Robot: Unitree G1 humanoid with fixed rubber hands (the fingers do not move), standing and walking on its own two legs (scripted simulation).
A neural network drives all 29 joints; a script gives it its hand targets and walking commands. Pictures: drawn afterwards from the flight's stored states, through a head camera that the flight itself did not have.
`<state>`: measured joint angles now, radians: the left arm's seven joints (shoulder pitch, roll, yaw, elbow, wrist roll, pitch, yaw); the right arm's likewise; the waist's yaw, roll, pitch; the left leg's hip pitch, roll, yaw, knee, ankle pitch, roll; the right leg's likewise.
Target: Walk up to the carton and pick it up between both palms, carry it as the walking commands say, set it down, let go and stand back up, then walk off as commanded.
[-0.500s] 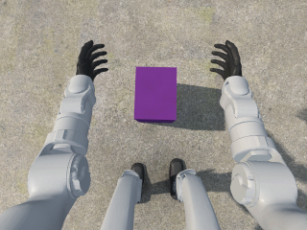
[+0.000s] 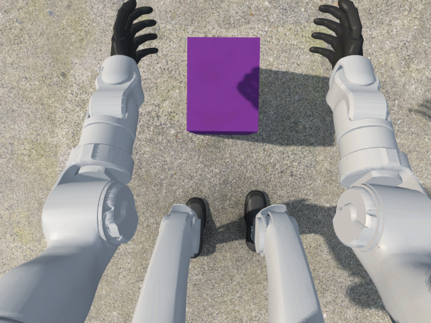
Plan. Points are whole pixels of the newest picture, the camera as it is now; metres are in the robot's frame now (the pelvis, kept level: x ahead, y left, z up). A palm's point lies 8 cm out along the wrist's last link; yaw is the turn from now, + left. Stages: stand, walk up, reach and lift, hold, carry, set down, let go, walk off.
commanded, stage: reach and lift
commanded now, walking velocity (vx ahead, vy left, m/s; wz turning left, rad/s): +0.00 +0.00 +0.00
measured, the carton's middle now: (222, 94) +0.53 +0.01 -0.49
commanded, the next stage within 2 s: none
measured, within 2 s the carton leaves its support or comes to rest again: neither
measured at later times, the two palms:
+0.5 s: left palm (153, 85) +0.51 +0.16 -0.28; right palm (313, 88) +0.51 -0.18 -0.29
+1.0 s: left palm (167, 98) +0.51 +0.16 -0.43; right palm (289, 102) +0.50 -0.17 -0.43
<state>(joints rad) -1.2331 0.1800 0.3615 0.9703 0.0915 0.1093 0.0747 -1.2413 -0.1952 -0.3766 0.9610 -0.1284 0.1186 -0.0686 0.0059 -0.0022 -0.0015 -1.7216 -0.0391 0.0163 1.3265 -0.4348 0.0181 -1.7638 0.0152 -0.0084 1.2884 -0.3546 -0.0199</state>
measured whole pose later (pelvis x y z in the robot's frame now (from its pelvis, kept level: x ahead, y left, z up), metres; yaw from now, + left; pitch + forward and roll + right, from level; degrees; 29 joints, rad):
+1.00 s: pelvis -0.03 -0.01 -0.22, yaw +2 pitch +37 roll +0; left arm -1.49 0.35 0.04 1.09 -0.23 0.04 0.11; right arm -1.48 -0.32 -0.13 1.12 0.19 0.04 -0.13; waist -0.02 -0.01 0.46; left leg -2.20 -0.08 0.01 2.19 -0.63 0.00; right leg -2.24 0.03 -0.02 2.15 -0.55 -0.01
